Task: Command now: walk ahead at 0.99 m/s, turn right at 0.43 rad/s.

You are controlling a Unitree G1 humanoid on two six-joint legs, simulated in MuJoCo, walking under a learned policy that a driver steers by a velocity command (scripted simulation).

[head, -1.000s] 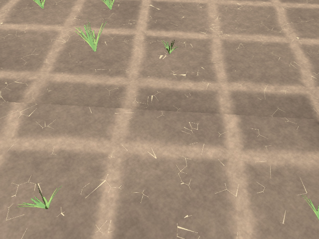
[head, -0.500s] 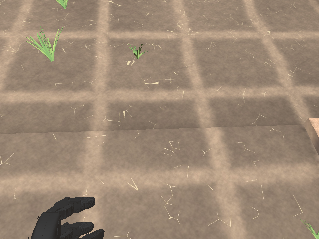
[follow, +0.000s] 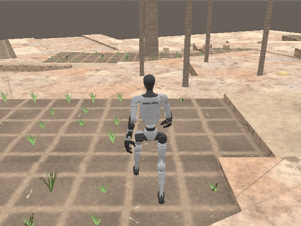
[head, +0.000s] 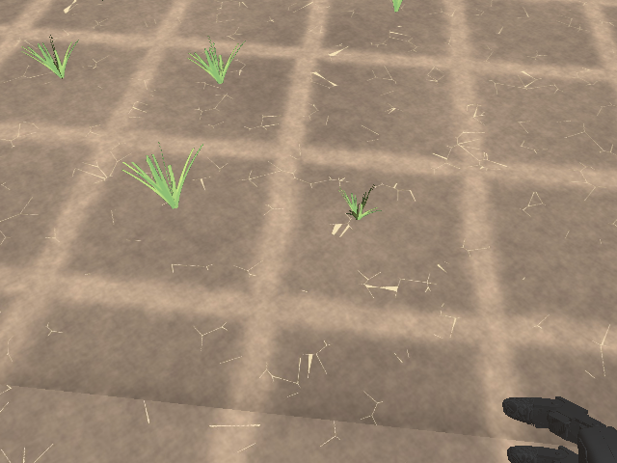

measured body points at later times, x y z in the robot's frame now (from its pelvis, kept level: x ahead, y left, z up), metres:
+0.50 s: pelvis +0.44 -0.01 -0.02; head +0.43 -0.04 +0.43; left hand +0.73 +0.14 -0.07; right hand +0.33 -0.27 -0.16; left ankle +0.29 +0.16 -0.73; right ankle +0.60 -0.19 -0.69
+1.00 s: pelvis +0.85 -0.18 -0.07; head +0.85 -0.22 +0.38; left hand +1.08 -0.03 -0.18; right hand +0.85 -0.50 -0.14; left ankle +1.02 -0.16 -0.79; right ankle +0.68 -0.19 -0.68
